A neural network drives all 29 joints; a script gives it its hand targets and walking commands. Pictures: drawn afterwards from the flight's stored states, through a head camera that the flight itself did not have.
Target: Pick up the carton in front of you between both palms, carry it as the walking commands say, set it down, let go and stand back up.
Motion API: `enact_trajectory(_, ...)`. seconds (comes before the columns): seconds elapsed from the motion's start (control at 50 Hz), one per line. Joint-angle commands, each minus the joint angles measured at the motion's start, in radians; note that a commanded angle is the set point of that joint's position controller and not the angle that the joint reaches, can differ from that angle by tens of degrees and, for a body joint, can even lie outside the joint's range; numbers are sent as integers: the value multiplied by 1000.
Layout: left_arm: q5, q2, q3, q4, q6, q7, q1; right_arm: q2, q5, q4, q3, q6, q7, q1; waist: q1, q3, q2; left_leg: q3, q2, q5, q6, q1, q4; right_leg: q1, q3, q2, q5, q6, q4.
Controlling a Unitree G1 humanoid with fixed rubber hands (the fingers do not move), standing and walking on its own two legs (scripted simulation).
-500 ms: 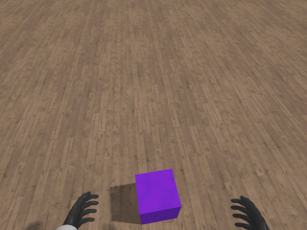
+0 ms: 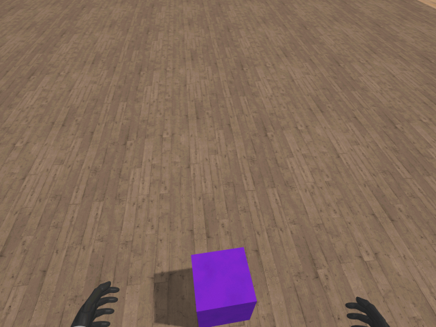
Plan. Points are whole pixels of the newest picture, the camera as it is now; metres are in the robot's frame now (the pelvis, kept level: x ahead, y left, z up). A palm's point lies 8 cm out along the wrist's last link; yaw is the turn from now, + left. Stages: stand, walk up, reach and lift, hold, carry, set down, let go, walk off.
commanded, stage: stand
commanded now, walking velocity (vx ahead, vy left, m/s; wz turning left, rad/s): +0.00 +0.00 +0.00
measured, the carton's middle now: (221, 288) +0.41 +0.01 -0.64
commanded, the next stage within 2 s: none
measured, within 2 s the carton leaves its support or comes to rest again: neither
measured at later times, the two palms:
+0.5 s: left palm out of the picture +0.16 +0.29 -0.10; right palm out of the picture +0.14 -0.28 -0.08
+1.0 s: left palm out of the picture +0.11 +0.31 -0.10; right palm out of the picture +0.10 -0.29 -0.08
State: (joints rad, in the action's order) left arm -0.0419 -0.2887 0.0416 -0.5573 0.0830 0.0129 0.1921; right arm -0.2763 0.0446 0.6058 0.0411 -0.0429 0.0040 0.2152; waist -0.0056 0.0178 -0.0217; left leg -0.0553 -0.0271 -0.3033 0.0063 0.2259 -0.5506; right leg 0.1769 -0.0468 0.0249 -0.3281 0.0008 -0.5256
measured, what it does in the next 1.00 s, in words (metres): stands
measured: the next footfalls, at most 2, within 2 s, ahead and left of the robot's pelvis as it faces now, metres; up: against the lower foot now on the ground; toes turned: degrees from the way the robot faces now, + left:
none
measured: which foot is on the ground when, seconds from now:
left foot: down 0.00-1.00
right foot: down 0.00-1.00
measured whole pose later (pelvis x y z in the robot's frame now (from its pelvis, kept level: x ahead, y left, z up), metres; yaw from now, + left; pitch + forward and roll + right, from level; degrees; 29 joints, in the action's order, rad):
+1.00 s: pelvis +0.00 +0.01 +0.01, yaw -1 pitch -2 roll +0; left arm -0.03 -0.37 0.01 -0.94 -0.01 0.02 0.15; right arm -0.36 0.03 0.92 0.02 0.00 -0.01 0.15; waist 0.00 0.02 -0.02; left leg -0.04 -0.03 -0.23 0.02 0.14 -0.41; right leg 0.09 -0.07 0.01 -0.25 0.01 -0.38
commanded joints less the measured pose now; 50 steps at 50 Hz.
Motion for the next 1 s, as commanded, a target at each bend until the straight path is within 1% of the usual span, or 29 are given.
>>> enact_trajectory(0.0,-1,-125,37,21,-62,-5,-61,-155,0,-43,48,39,-5,-62,0,-33,49,-70,80,54,8,48,112,25,-55,-55,51,-5,87)
enact_trajectory(0.06,1,-142,36,-27,-76,-2,-59,-169,-2,-12,51,45,-10,-56,6,-67,44,-70,86,196,10,8,86,2,-59,-65,174,-6,75)
enact_trajectory(0.16,3,-166,29,-96,-86,10,-55,-194,-5,34,52,48,-19,-40,12,-85,49,-75,96,332,15,-41,77,-22,-59,-76,289,-9,68)
enact_trajectory(0.24,4,-177,23,-136,-90,15,-51,-208,-7,60,50,48,-25,-34,11,-89,42,-75,100,407,16,-64,75,-40,-57,-81,349,-7,67)
enact_trajectory(0.34,6,-184,17,-170,-92,18,-56,-217,-9,87,45,48,-29,-39,11,-88,33,-73,102,452,15,-83,83,-54,-56,-86,381,-5,73)
enact_trajectory(0.48,8,-193,11,-205,-95,21,-68,-221,-12,124,38,50,-30,-55,12,-75,25,-75,105,439,15,-96,108,-63,-59,-92,367,-6,96)
enact_trajectory(0.76,11,-218,3,-285,-100,17,-76,-237,-16,214,25,57,-26,-86,9,-37,22,-82,111,316,21,-96,173,-62,-81,-107,283,-13,163)
enact_trajectory(0.98,13,-232,-1,-343,-102,12,-77,-250,-20,277,17,59,-22,-103,8,-17,22,-88,116,254,23,-97,210,-59,-91,-112,235,-15,204)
